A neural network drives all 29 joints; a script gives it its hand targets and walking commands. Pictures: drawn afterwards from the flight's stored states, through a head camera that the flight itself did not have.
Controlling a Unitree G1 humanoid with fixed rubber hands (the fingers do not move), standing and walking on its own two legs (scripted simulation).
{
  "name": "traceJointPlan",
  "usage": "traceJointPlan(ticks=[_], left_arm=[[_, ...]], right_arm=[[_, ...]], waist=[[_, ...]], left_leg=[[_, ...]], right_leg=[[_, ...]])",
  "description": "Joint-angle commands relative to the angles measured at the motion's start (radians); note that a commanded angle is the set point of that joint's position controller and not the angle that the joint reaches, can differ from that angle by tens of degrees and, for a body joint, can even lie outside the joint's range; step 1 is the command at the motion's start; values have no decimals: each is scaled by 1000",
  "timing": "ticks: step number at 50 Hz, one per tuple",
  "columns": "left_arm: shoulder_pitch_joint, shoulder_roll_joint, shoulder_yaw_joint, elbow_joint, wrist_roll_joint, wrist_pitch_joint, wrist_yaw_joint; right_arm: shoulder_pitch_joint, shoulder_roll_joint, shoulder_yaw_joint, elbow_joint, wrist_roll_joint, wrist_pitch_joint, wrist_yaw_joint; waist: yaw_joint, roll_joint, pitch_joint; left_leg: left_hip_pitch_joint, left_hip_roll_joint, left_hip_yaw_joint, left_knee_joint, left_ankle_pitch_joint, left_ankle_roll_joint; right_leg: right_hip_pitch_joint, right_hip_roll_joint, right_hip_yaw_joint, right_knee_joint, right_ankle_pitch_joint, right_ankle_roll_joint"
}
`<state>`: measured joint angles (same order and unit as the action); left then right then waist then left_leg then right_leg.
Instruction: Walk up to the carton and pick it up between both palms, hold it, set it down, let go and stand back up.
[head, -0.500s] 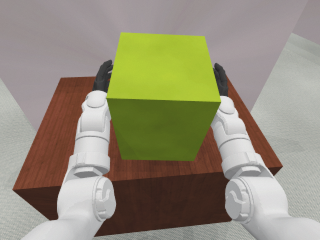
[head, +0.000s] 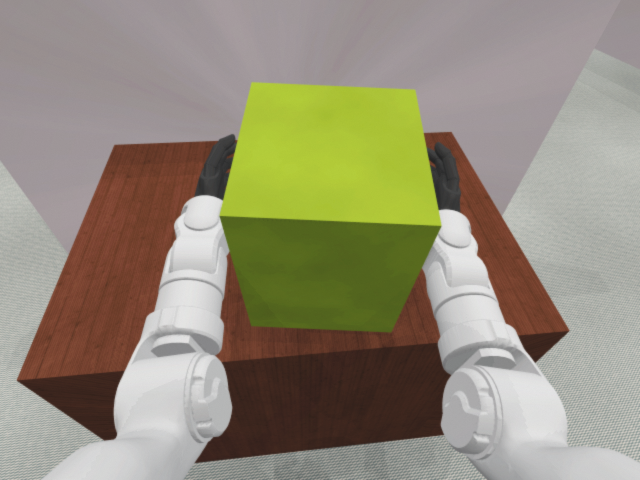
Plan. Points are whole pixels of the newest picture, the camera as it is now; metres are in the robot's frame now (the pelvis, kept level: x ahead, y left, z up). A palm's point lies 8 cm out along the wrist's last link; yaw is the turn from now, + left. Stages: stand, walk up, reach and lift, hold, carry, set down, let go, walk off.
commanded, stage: set down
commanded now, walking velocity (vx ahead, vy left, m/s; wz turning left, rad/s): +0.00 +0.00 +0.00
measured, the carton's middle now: (326, 217) +0.40 -0.01 +0.11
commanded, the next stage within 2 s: none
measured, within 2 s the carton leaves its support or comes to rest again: neither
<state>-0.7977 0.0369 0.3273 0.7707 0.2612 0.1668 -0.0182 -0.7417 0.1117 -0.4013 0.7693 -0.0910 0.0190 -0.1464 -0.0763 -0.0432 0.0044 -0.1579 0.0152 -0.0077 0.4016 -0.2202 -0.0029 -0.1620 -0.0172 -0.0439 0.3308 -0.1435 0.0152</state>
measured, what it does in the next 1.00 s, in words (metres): stands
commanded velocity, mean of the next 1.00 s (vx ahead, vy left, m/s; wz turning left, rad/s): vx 0.00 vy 0.00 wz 0.00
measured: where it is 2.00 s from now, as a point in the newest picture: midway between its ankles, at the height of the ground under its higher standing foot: outside the picture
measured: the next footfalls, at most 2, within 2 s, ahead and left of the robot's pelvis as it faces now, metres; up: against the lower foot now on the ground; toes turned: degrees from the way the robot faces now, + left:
none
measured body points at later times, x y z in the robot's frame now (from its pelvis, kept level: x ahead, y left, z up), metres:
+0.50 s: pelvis +0.01 +0.00 +0.00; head +0.02 +0.02 +0.45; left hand +0.44 +0.13 +0.11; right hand +0.40 -0.16 +0.11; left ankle +0.00 +0.12 -0.75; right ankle +0.02 -0.13 -0.75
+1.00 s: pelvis +0.02 +0.00 +0.00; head +0.05 +0.02 +0.45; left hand +0.46 +0.13 +0.08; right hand +0.41 -0.16 +0.09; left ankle +0.00 +0.12 -0.75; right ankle +0.02 -0.13 -0.75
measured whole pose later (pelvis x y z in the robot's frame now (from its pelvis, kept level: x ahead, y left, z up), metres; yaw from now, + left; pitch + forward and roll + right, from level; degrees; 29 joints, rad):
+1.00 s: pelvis +0.02 +0.00 +0.00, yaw +0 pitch +1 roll -1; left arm -0.80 0.04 0.44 0.96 0.32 -0.01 -0.08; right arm -0.72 0.24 -0.66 0.77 -0.40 -0.08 -0.08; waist -0.08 -0.05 0.03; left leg -0.16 0.02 -0.01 0.37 -0.24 -0.01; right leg -0.18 -0.02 -0.04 0.33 -0.17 0.02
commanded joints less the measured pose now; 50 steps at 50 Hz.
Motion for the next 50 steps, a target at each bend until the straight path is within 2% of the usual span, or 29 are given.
traceJointPlan(ticks=[1,2,3,6,7,12,16,18,19,23,24,25,26,33,35,38,40,45,50], left_arm=[[-653,-539,-244,-33,-38,-85,-145],[-656,-534,-242,-22,-35,-96,-143],[-666,-535,-239,-14,-31,-100,-143],[-650,-526,-208,25,-20,-105,-150],[-648,-511,-189,35,-10,-108,-151],[-696,-513,-195,26,-14,-140,-148],[-666,-488,-158,76,8,-147,-151],[-694,-473,-143,88,17,-152,-156],[-681,-464,-130,100,20,-153,-158],[-701,-470,-132,94,19,-181,-152],[-711,-465,-131,97,25,-186,-151],[-695,-464,-123,104,23,-189,-150],[-687,-451,-107,122,31,-188,-153],[-693,-444,-94,125,50,-212,-153],[-694,-443,-85,129,51,-217,-155],[-692,-425,-67,152,64,-221,-157],[-716,-429,-68,146,60,-229,-155],[-705,-416,-45,153,82,-241,-156],[-693,-411,-31,172,94,-245,-156]], right_arm=[[-620,481,340,-72,-126,-88,132],[-628,489,340,-75,-129,-92,133],[-608,492,328,-47,-141,-92,135],[-604,485,299,-46,-163,-96,137],[-597,493,289,-40,-176,-97,140],[-584,499,246,-29,-216,-114,149],[-571,504,224,-15,-244,-117,152],[-554,506,185,9,-270,-114,150],[-563,508,178,-2,-275,-114,151],[-567,524,181,-21,-297,-138,157],[-551,532,170,6,-303,-136,158],[-546,527,167,-2,-307,-140,157],[-546,526,162,3,-315,-139,158],[-527,544,133,14,-348,-158,155],[-526,543,123,13,-359,-161,156],[-521,547,110,24,-370,-162,156],[-529,548,88,23,-385,-165,156],[-520,560,75,40,-403,-172,157],[-504,558,50,57,-426,-175,156]], waist=[[-12,53,-498],[-3,62,-517],[-12,60,-496],[-13,50,-461],[-2,39,-456],[-20,82,-493],[-10,56,-468],[-24,51,-444],[-18,48,-438],[-17,67,-498],[-17,72,-487],[-20,67,-492],[-9,57,-473],[-21,56,-491],[-17,66,-497],[-14,52,-483],[-26,61,-491],[-14,61,-479],[-21,60,-469]], left_leg=[[43,-52,83,-115,240,-35],[30,-55,87,-112,246,-35],[19,-53,85,-117,235,-34],[4,-50,91,-130,212,-32],[-11,-52,94,-138,191,-24],[1,-46,97,-130,229,-37],[-52,-49,104,-145,192,-27],[-78,-50,108,-157,150,-22],[-91,-48,108,-160,142,-20],[-87,-49,115,-149,192,-28],[-93,-48,115,-148,186,-27],[-98,-48,115,-151,185,-27],[-114,-48,119,-155,175,-23],[-148,-44,122,-157,187,-22],[-148,-45,124,-155,189,-24],[-167,-44,128,-159,178,-19],[-170,-41,126,-159,165,-22],[-189,-41,132,-158,174,-18],[-188,-36,128,-154,179,-19]], right_leg=[[345,27,-38,-9,354,37],[351,23,-33,-3,376,38],[355,22,-33,-3,369,39],[351,22,-36,-9,358,39],[367,16,-29,-6,364,42],[346,18,-39,2,372,39],[380,9,-30,6,391,45],[391,6,-29,9,383,49],[398,5,-27,10,382,49],[401,3,-30,24,444,51],[399,4,-28,26,435,51],[405,4,-29,25,443,50],[412,-1,-26,28,450,54],[440,-4,-23,49,520,62],[435,-4,-24,47,514,63],[439,-6,-22,50,521,64],[433,-4,-25,52,504,64],[433,-7,-21,61,539,68],[419,-4,-27,62,527,68]])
